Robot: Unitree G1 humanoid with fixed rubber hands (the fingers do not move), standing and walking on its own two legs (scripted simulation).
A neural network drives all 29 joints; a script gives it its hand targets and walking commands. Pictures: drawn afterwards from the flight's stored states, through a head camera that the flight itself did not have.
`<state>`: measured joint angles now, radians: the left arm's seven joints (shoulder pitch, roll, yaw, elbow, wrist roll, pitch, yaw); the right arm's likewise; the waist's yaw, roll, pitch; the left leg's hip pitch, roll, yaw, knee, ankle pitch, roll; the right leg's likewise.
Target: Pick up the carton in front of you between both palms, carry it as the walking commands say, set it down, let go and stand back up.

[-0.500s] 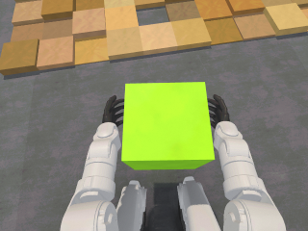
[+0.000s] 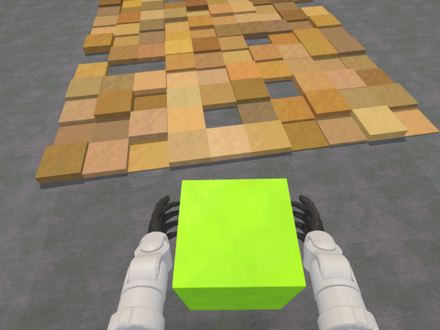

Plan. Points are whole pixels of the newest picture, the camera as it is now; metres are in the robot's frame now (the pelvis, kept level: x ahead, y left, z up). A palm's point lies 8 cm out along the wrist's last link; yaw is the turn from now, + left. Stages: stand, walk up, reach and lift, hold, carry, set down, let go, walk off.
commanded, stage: reach and lift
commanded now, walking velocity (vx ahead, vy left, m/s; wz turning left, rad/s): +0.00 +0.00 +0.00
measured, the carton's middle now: (234, 249) +0.32 -0.01 -0.10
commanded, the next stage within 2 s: hold in 1.30 s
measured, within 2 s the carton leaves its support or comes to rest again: neither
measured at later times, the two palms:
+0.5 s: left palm (142, 226) +0.29 +0.15 +0.07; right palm (326, 224) +0.29 -0.15 +0.07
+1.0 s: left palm (141, 217) +0.30 +0.15 +0.08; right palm (327, 214) +0.30 -0.15 +0.08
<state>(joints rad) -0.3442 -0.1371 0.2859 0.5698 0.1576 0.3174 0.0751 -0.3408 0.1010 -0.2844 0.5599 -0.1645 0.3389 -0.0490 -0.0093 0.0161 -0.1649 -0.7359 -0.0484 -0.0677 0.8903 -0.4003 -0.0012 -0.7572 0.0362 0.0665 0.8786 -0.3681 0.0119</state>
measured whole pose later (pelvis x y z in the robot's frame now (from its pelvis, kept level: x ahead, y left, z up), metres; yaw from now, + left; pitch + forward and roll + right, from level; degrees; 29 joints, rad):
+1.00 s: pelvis +0.01 +0.00 +0.05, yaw +0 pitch -5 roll +0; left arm -0.28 -0.16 0.26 0.33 0.28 0.64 -0.01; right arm -0.28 0.16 -0.25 0.32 -0.28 0.66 0.00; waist 0.00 0.01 0.02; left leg -0.10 -0.02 -0.08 0.41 -0.22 0.00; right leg -0.12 0.03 0.07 0.40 -0.20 0.00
